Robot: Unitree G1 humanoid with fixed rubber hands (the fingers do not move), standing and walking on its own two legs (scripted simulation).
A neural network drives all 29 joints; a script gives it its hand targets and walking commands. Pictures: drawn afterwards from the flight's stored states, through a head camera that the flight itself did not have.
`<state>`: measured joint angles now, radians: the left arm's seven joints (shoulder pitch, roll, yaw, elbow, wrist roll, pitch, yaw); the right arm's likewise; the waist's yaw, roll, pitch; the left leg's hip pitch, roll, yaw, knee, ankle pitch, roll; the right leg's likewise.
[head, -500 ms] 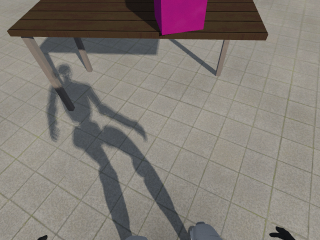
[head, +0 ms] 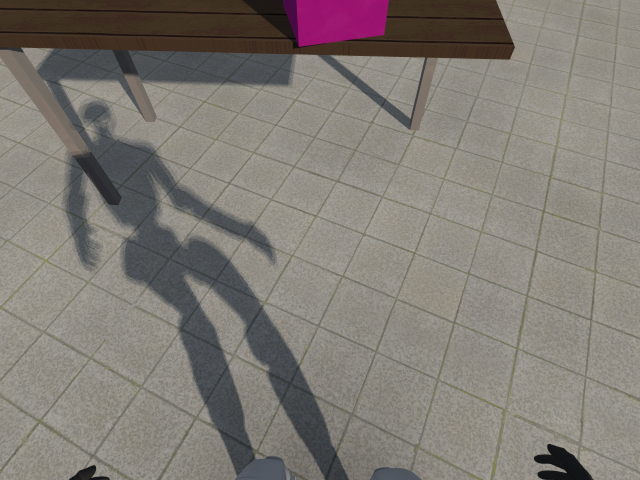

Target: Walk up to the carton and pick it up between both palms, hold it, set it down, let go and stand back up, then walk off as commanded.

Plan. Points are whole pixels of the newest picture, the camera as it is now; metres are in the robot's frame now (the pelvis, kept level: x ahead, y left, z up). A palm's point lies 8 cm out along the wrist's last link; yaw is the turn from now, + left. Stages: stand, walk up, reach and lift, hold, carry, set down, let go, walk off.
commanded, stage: walk off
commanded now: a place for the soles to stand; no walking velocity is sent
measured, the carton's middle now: out of the picture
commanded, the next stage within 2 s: stand in 0.60 s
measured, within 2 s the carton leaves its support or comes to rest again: neither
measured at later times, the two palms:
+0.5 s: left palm out of the picture +0.10 +0.30 -0.09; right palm out of the picture +0.12 -0.33 -0.09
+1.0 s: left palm out of the picture +0.09 +0.31 -0.08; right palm out of the picture +0.11 -0.31 -0.08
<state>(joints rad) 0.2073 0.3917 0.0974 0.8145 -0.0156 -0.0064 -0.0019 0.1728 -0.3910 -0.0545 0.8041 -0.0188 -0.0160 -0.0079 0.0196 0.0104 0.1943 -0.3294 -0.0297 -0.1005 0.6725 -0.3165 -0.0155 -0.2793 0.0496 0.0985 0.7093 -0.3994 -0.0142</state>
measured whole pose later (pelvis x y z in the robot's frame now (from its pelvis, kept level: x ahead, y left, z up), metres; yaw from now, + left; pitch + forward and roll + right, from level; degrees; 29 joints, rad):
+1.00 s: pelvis -0.01 -0.01 +0.00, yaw +0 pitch -3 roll +1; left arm 0.20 0.38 0.10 0.81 -0.02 -0.01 -0.02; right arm 0.17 -0.39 -0.05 0.81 -0.02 -0.03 -0.01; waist 0.02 -0.01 0.09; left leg -0.30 -0.04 -0.09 0.64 -0.29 -0.02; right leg -0.26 0.03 0.10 0.69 -0.37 -0.01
